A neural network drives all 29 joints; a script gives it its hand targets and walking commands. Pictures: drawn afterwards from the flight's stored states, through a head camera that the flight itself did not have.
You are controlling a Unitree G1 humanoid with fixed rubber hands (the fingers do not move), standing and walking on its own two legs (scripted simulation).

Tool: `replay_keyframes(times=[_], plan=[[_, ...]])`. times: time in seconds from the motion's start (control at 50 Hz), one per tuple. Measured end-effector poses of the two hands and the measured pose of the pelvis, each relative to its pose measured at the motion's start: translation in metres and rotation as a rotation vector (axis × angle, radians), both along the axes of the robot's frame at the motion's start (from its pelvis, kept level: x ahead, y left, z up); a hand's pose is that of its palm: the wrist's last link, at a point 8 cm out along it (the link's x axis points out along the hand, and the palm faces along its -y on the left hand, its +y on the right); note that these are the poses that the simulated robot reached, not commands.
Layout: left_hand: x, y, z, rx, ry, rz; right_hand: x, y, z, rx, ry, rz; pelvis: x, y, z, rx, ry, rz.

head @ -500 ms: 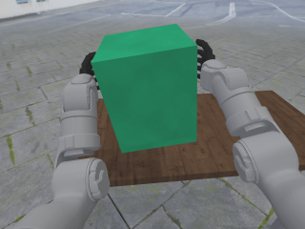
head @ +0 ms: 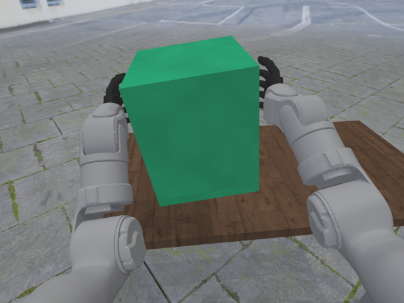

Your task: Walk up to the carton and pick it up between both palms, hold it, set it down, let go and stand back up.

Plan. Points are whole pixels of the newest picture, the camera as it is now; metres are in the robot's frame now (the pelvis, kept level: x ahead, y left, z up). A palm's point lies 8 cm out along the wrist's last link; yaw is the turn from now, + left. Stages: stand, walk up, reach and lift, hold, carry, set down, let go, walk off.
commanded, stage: hold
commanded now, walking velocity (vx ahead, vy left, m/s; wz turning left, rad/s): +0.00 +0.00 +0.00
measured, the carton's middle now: (196, 119) +0.39 +0.01 +0.24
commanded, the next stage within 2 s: none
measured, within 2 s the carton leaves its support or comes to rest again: neither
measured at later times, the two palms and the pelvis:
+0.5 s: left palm (112, 112) +0.36 +0.17 +0.28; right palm (269, 93) +0.37 -0.13 +0.30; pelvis +0.00 +0.00 +0.00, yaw +0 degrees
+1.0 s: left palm (114, 111) +0.37 +0.16 +0.28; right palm (271, 94) +0.37 -0.13 +0.30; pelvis +0.00 +0.00 +0.00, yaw +0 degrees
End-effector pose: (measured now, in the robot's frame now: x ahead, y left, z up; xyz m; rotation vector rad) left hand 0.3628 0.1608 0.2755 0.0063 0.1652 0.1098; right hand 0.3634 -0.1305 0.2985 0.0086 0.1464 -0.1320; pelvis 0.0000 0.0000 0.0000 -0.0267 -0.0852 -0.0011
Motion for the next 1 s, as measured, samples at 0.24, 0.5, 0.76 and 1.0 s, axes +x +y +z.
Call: replay_keyframes(times=[0.24, 0.5, 0.76, 1.0], plan=[[-0.0012, 0.0009, 0.0014, -0.003, 0.002, 0.000, -0.0013, 0.0009, 0.0013, -0.022, 0.003, 0.003, -0.0020, -0.0004, 0.0002, 0.001, 0.005, -0.001], [0.0017, 0.0048, 0.0002, -0.003, 0.004, -0.001, 0.0016, 0.0050, 0.0035, -0.031, 0.005, 0.002, -0.0035, 0.0001, 0.0002, -0.001, 0.012, 0.000], [0.0054, -0.0007, -0.0026, 0.020, 0.017, -0.007, 0.0042, -0.0010, -0.0041, -0.012, 0.020, -0.002, -0.0018, 0.0020, -0.0001, -0.003, 0.024, -0.002], [0.0047, 0.0008, 0.0007, -0.003, 0.006, 0.002, 0.0038, 0.0007, -0.0011, -0.036, 0.014, 0.000, 0.0045, 0.0023, 0.0003, 0.001, 0.011, -0.007]])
